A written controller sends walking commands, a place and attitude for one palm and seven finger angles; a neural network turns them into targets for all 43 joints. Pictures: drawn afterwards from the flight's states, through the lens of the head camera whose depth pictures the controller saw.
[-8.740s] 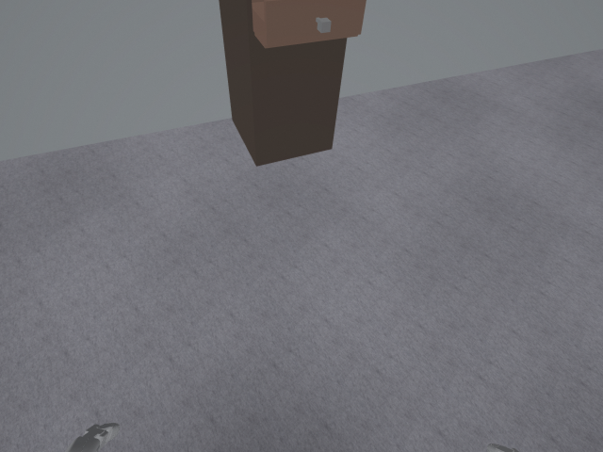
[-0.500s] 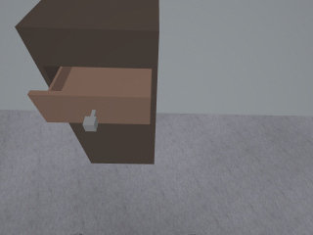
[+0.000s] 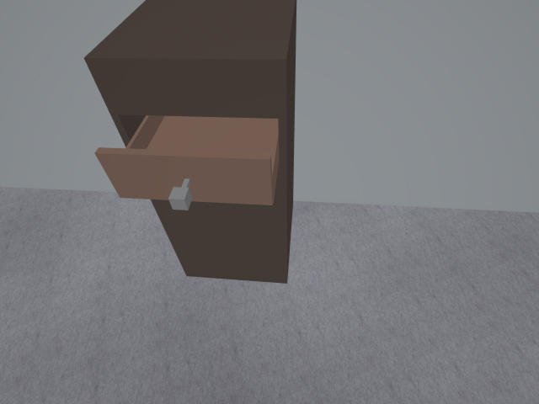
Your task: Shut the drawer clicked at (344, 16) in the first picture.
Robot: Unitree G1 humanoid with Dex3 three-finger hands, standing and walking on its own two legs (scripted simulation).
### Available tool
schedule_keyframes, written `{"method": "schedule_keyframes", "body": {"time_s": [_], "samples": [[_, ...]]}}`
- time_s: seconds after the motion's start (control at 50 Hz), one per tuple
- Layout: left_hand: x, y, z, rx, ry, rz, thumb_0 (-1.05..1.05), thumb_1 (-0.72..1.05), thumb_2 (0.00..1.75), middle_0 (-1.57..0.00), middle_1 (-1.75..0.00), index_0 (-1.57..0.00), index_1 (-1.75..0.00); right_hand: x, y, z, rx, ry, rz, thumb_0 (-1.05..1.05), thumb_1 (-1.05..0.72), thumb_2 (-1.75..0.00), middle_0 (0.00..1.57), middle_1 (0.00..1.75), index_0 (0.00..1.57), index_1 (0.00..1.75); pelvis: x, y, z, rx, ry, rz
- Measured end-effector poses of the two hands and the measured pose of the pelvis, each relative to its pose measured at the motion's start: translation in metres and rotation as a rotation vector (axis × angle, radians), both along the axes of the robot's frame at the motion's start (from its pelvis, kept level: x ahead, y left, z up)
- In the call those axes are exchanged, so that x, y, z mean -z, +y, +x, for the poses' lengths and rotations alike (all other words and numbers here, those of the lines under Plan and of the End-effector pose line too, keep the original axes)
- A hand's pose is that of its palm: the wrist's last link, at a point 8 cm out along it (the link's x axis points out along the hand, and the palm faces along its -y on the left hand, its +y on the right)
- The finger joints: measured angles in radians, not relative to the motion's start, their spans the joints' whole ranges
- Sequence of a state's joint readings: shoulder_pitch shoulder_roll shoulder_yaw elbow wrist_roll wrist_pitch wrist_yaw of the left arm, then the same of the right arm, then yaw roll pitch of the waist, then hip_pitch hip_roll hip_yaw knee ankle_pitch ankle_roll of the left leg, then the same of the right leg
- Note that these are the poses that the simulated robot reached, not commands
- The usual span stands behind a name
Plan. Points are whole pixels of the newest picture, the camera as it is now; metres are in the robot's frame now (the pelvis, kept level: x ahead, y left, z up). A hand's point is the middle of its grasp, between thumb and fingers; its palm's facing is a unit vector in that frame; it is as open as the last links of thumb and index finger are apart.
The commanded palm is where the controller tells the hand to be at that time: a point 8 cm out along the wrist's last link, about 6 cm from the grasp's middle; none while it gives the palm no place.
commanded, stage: come to a stop and stand still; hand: left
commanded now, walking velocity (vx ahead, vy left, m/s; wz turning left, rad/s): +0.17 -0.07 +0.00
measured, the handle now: (183, 192) +0.53 +0.26 -0.04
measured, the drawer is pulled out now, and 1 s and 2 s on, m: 0.14 0.14 0.14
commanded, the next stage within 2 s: look again from close up in 1.10 s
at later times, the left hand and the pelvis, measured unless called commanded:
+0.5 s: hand out of the picture +0.06 +0.19 -0.18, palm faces -0.02 -0.98 -0.22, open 7.3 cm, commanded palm none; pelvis +0.02 +0.01 -0.01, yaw -2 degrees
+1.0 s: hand out of the picture +0.05 +0.17 -0.18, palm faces +0.06 -0.98 -0.19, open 7.3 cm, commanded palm none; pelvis +0.05 +0.00 +0.00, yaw +1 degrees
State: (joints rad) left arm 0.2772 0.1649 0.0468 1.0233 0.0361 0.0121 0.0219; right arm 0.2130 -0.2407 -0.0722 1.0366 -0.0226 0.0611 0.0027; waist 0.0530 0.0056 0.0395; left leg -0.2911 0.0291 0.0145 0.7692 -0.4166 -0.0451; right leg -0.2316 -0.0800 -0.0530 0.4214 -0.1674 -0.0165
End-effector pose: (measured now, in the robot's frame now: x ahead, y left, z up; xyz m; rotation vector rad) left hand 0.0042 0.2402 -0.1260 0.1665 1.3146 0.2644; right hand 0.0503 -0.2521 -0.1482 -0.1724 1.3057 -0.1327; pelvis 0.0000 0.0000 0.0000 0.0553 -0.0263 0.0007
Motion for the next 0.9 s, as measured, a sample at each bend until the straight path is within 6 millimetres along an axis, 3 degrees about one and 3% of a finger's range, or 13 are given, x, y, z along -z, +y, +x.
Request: {"method": "schedule_keyframes", "body": {"time_s": [0.1, 0.2, 0.36, 0.5, 0.58, 0.68, 0.8, 0.9], "samples": [[0.021, 0.023, -0.040, -0.023, 0.087, -0.051, 0.01, 0.91, 0.90, -0.20, -0.30, -0.20, -0.30, -0.008, 0.022, 0.003, -0.014, -0.084, -0.046, 0.01, -0.91, -0.90, 0.19, 0.30, 0.19, 0.29, 0.008, 0.025, -0.008, 0.012, 0.008, -0.045], [0.029, 0.037, -0.047, -0.003, 0.133, -0.090, 0.01, 0.91, 0.90, -0.20, -0.30, -0.20, -0.30, -0.015, 0.051, -0.029, 0.016, -0.048, -0.045, 0.01, -0.91, -0.90, 0.19, 0.30, 0.19, 0.29, 0.005, 0.036, -0.008, 0.007, 0.004, -0.064], [0.026, 0.031, -0.010, 0.047, 0.103, -0.103, 0.01, 0.91, 0.90, -0.20, -0.30, -0.20, -0.30, -0.010, 0.075, -0.080, 0.089, 0.111, 0.007, 0.01, -0.91, -0.90, 0.20, 0.30, 0.20, 0.30, 0.001, 0.032, 0.004, 0.017, 0.022, -0.045], [0.025, 0.001, 0.051, 0.114, 0.030, -0.053, 0.01, 0.92, 0.90, -0.20, -0.30, -0.20, -0.30, 0.014, 0.066, -0.104, 0.159, 0.227, 0.074, 0.01, -0.91, -0.90, 0.20, 0.30, 0.20, 0.30, 0.014, 0.009, 0.021, 0.033, 0.024, -0.024], [0.016, -0.011, 0.074, 0.113, -0.030, -0.035, 0.01, 0.94, 0.90, -0.20, -0.30, -0.20, -0.30, 0.017, 0.055, -0.097, 0.147, 0.254, 0.085, 0.01, -0.91, -0.90, 0.20, 0.30, 0.20, 0.30, 0.011, 0.000, 0.028, -0.003, 0.014, -0.050], [0.017, -0.019, 0.086, 0.078, -0.072, -0.045, 0.00, 0.94, 0.90, -0.20, -0.30, -0.20, -0.30, 0.014, 0.041, -0.068, 0.106, 0.215, 0.055, 0.01, -0.91, -0.90, 0.20, 0.30, 0.19, 0.30, 0.009, -0.006, 0.033, -0.022, 0.001, -0.064], [0.025, -0.018, 0.082, 0.045, -0.047, -0.067, 0.00, 0.96, 0.90, -0.20, -0.30, -0.20, -0.30, 0.008, 0.036, -0.033, 0.075, 0.137, 0.025, 0.01, -0.91, -0.90, 0.19, 0.30, 0.19, 0.29, 0.008, -0.007, 0.042, -0.015, -0.006, -0.064], [0.024, -0.017, 0.064, 0.033, 0.009, -0.072, 0.00, 0.96, 0.90, -0.20, -0.30, -0.20, -0.30, 0.004, 0.036, -0.012, 0.043, 0.112, 0.018, 0.01, -0.92, -0.90, 0.19, 0.30, 0.19, 0.29, 0.005, -0.005, 0.047, -0.013, 0.002, -0.058]]}}
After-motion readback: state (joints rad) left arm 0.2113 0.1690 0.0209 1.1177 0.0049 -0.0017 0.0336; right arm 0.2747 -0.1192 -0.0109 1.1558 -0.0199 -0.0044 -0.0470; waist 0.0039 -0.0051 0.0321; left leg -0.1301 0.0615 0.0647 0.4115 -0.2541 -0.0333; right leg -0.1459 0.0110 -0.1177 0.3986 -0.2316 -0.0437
